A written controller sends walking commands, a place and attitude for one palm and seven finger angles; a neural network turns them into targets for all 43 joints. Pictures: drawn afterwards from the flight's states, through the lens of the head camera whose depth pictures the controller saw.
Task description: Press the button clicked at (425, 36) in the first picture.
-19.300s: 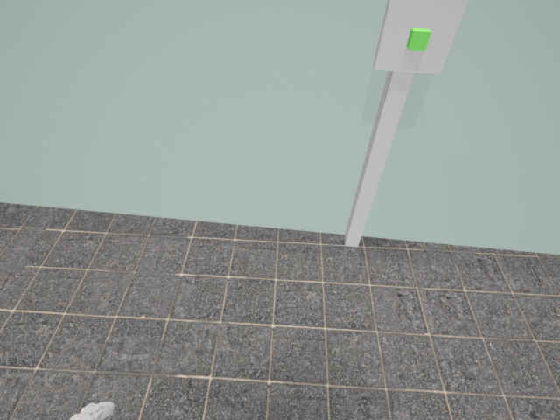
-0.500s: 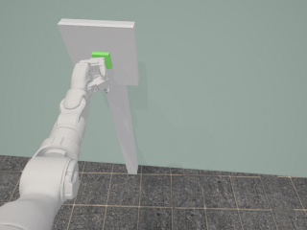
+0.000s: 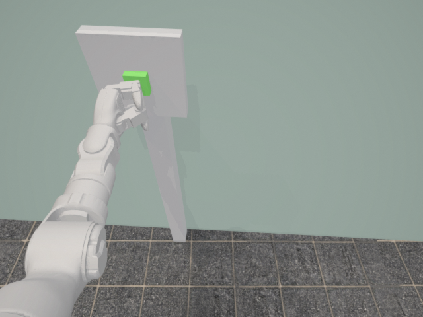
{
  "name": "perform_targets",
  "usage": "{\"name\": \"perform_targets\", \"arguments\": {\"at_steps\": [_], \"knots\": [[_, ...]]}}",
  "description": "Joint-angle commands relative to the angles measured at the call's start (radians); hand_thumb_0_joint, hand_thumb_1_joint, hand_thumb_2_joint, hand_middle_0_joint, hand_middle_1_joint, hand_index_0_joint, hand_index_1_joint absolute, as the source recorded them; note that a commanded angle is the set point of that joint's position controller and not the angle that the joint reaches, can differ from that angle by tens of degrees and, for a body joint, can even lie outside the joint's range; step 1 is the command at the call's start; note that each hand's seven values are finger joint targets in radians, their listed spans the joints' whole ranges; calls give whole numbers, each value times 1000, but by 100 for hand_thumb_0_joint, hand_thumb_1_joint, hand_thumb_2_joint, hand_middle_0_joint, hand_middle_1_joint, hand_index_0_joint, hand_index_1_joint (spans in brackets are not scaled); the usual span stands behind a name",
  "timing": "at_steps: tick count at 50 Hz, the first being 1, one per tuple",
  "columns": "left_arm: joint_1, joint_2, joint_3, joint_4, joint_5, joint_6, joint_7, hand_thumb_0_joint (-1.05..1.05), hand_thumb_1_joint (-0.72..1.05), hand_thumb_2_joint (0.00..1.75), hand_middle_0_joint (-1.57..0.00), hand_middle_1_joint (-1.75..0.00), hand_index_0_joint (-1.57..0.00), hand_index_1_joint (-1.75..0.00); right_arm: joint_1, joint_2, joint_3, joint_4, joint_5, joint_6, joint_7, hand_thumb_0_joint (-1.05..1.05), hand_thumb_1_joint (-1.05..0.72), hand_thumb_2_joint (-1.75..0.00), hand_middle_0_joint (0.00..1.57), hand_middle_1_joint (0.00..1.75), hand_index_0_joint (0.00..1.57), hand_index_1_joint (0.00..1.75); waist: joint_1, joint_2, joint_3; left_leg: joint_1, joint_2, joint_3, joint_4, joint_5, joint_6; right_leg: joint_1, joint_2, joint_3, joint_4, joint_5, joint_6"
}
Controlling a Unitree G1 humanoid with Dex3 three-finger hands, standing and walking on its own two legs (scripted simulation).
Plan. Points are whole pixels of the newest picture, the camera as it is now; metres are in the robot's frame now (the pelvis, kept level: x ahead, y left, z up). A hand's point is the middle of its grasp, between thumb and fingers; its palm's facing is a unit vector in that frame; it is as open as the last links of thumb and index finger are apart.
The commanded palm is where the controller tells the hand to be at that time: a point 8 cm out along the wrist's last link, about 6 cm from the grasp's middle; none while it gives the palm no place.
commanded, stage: pull the fist back off the button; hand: left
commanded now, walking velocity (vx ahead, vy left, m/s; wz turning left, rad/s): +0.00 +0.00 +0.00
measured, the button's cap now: (138, 81) +0.52 +0.14 +0.18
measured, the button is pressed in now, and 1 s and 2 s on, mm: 7 0 0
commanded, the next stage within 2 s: draw the hand back to the body in 0.68 s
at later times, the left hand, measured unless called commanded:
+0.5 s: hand (136, 135) +0.40 +0.13 +0.14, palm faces -0.06 -1.00 -0.02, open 3.1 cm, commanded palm +0.37 +0.18 +0.14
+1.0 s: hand (118, 147) +0.36 +0.15 +0.15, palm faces -0.04 -1.00 -0.03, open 3.1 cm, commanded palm +0.32 +0.20 +0.16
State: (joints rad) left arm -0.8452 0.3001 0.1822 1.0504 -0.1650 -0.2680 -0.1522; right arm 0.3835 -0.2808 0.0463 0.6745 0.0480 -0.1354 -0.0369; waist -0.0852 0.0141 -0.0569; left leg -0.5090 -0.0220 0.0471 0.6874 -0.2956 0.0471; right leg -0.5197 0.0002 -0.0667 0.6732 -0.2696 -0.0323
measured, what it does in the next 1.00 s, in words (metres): stands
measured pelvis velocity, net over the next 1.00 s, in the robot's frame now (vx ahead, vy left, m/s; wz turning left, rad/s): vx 0.04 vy -0.02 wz -0.01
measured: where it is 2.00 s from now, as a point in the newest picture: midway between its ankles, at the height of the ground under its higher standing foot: outside the picture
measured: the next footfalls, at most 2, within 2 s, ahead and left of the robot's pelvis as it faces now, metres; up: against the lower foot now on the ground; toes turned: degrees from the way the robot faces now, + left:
none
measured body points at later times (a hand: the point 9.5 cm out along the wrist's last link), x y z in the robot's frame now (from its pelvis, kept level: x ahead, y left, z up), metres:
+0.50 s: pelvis +0.05 -0.01 +0.01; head +0.04 -0.02 +0.46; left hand +0.40 +0.18 +0.15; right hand +0.20 -0.25 -0.07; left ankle +0.03 +0.09 -0.72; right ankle +0.04 -0.10 -0.72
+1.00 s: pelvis +0.04 -0.02 +0.02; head +0.02 -0.04 +0.47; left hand +0.36 +0.21 +0.16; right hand +0.21 -0.24 -0.07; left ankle +0.03 +0.09 -0.72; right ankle +0.04 -0.10 -0.72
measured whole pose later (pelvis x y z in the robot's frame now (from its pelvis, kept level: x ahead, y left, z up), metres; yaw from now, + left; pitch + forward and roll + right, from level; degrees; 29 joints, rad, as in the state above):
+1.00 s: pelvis +0.04 -0.02 +0.02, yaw +0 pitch +0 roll +0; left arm -0.13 0.26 0.19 0.15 -0.25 0.05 -0.21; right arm 0.24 -0.24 0.07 0.57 0.06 -0.06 -0.06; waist -0.01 0.05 -0.06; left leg -0.23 -0.01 0.04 0.54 -0.31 0.02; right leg -0.25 0.02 -0.06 0.54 -0.29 -0.05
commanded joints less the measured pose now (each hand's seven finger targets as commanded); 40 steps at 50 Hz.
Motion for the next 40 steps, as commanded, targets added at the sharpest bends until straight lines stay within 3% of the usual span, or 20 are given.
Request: {"name": "perform_targets", "arguments": {"at_steps": [1, 2, 3, 5, 8, 13, 15, 19, 20, 21, 23, 28, 31, 33, 35, 38, 39, 40], "knots": [[-423, 96, -2, -280, -9, -38, 9, 0, 90, 90, -130, -150, -130, -150, -12, -133, -60, -134, 6, -42, 1, 0, -90, -90, 20, 30, 20, 30, -3, -8, -270, 182, 25, -94, -139, -46, -15, 86, 21, 55, -122, -11, 0], [-401, 116, 12, -307, -9, -34, 10, 0, 90, 90, -130, -150, -130, -150, -16, -135, -63, -136, 6, -39, 2, 0, -90, -90, 20, 30, 20, 30, 0, -30, -275, 188, 27, -96, -142, -37, -15, 97, 21, 51, -123, -3, 1], [-363, 102, 8, -330, -12, -27, 10, 0, 90, 90, -130, -150, -130, -150, -28, -130, -61, -145, 8, -37, 2, 0, -90, -90, 20, 30, 20, 30, 13, -1, -273, 198, 27, -90, -145, -29, -17, 100, 21, 52, -124, 2, -1], [-308, 98, 3, -377, -14, -15, 10, 0, 90, 90, -130, -150, -130, -150, -41, -128, -61, -157, 10, -33, 2, 0, -90, -90, 20, 30, 20, 30, 21, -44, -267, 195, 27, -90, -146, 2, -13, 132, 22, 50, -126, 27, -1], [-274, 78, -13, -458, -18, 11, 12, 0, 90, 90, -130, -150, -130, -150, -72, -120, -57, -170, 15, -30, 1, 0, -90, -90, 20, 30, 20, 30, 27, -17, -225, 210, 27, -84, -155, 8, -12, 129, 20, 50, -139, 37, 0], [-124, 94, 25, -688, -31, 22, 25, 0, 90, 90, -130, -150, -130, -150, -120, -102, -54, -207, 8, -33, 0, 0, -90, -90, 20, 30, 20, 30, 76, 5, -326, 295, 27, -72, -152, 168, -16, 241, 17, 52, -122, 192, -5], [-48, 105, 33, -736, -33, 35, 26, 0, 90, 90, -130, -150, -130, -150, -133, -100, -51, -212, 6, -29, 0, 0, -90, -90, 20, 30, 20, 30, 83, -42, -312, 283, 28, -65, -149, 218, -13, 279, 17, 52, -123, 250, -2], [136, 79, 28, -858, -33, 86, 19, 0, 90, 90, -130, -150, -130, -150, -168, -89, -53, -233, 8, -23, 4, 0, -90, -90, 20, 30, 20, 30, 106, -36, -298, 296, 23, -45, -159, 294, -13, 336, 9, 55, -128, 357, 2], [187, 83, 29, -867, -31, 105, 14, 0, 90, 90, -130, -150, -130, -150, -177, -91, -53, -236, 8, -18, 4, 0, -90, -90, 20, 30, 20, 30, 106, -64, -280, 291, 23, -41, -155, 307, -10, 344, 10, 54, -133, 374, 4], [211, 47, 0, -904, -35, 124, 6, 0, 90, 90, -130, -150, -130, -150, -187, -85, -50, -242, 9, -15, 6, 0, -90, -90, 20, 30, 20, 30, 103, -32, -268, 299, 20, -38, -158, 324, -10, 345, 6, 54, -135, 405, 5], [269, 32, -11, -960, -45, 167, -10, 0, 90, 90, -130, -150, -130, -150, -202, -83, -51, -250, 13, -7, 5, 0, -90, -90, 20, 30, 20, 30, 101, -20, -256, 312, 17, -32, -159, 331, -11, 349, 5, 53, -144, 422, 8], [359, 43, 0, -1127, -67, 232, -33, 0, 90, 90, -130, -150, -130, -150, -234, -77, -47, -267, 13, 2, -6, 0, -90, -90, 20, 30, 20, 30, 98, -19, -245, 343, 10, -37, -157, 363, -9, 372, 3, 48, -154, 470, 10], [282, 12, -57, -1181, -69, 236, -34, 0, 90, 90, -130, -150, -130, -150, -248, -74, -40, -260, 12, -1, -17, 0, -90, -90, 20, 30, 20, 30, 60, -22, -187, 352, 10, -53, -158, 309, -8, 316, 7, 40, -169, 400, 12], [274, 3, -64, -1174, -70, 237, -28, 0, 90, 90, -130, -150, -130, -150, -254, -72, -36, -251, 11, -2, -26, 0, -90, -90, 20, 30, 20, 30, 55, -5, -173, 359, 6, -62, -159, 270, -8, 292, 8, 40, -179, 344, 10], [264, 35, -46, -1142, -65, 241, -22, 0, 90, 90, -130, -150, -130, -150, -253, -78, -34, -237, 7, 2, -34, 0, -90, -90, 20, 30, 20, 30, 48, -38, -164, 348, 6, -64, -157, 242, -5, 283, 9, 42, -187, 304, 11], [231, 22, -53, -1068, -63, 256, -20, 0, 90, 90, -130, -150, -130, -150, -267, -74, -24, -230, 7, 13, -42, 0, -90, -90, 20, 30, 20, 30, 50, -22, -154, 325, -2, -68, -165, 187, -8, 274, 2, 45, -197, 240, 10], [211, 42, -37, -1047, -63, 260, -18, 0, 90, 90, -130, -150, -130, -150, -268, -75, -23, -225, 8, 15, -44, 0, -90, -90, 20, 30, 20, 30, 53, -18, -165, 322, -3, -71, -168, 174, -10, 276, 1, 46, -198, 219, 8], [256, 89, 13, -1021, -65, 264, -17, 0, 90, 90, -130, -150, -130, -150, -269, -80, -25, -226, 4, 18, -45, 0, -90, -90, 20, 30, 20, 30, 72, -51, -177, 307, 0, -69, -166, 176, -8, 302, 1, 54, -201, 218, 9]]}}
